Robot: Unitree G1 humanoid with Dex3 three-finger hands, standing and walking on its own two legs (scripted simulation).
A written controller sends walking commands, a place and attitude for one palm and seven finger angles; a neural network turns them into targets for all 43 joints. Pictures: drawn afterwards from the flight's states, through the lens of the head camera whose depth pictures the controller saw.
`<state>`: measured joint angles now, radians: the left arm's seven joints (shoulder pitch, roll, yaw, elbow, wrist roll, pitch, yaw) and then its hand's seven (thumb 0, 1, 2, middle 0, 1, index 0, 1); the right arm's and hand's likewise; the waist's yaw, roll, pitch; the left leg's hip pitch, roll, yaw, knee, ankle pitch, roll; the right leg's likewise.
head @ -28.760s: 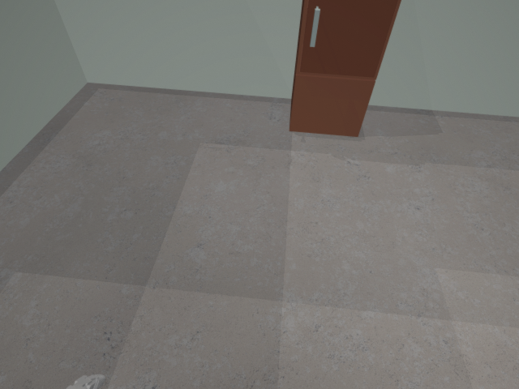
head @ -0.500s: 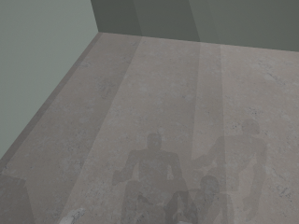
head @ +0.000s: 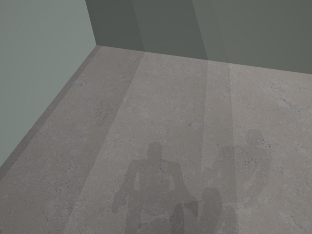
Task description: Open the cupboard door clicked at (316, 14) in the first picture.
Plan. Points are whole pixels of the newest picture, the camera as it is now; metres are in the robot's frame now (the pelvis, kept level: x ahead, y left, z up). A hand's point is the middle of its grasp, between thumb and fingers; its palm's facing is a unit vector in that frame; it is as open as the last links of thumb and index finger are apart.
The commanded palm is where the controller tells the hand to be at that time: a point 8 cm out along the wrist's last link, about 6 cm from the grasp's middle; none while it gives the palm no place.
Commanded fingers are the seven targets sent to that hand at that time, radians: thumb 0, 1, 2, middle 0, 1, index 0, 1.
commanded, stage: turn to face it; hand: left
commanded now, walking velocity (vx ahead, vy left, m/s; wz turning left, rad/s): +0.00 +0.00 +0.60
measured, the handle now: out of the picture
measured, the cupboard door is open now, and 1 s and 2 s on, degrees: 47 47 47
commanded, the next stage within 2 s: none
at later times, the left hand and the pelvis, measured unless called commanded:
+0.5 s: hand out of the picture +0.13 +0.21 -0.17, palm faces +0.31 -0.92 -0.24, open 7.3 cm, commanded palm none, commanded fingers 0.00 0.90 0.90 -0.20 -0.30 -0.20 -0.30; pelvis +0.10 -0.02 -0.01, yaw +17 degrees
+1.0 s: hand out of the picture +0.04 +0.13 -0.19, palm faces +0.61 -0.76 -0.21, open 7.3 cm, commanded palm none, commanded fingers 0.00 0.90 0.90 -0.20 -0.30 -0.20 -0.30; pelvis +0.14 -0.05 -0.01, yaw +37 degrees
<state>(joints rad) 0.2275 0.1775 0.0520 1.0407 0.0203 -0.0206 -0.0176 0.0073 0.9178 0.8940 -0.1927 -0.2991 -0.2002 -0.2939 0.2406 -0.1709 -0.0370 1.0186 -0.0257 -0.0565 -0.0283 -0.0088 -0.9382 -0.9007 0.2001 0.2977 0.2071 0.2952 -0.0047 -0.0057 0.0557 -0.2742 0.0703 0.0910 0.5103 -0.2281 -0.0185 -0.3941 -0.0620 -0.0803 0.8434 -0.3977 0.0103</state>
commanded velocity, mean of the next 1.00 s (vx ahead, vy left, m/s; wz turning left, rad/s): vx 0.00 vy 0.00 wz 0.60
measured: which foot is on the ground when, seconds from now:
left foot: down 0.00-0.06, up 0.08-0.32, down 0.34-0.62, up 0.64-0.96, down 0.98-1.00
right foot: up 0.00-0.04, down 0.06-0.34, up 0.36-0.60, down 0.62-0.98, up 1.00-1.00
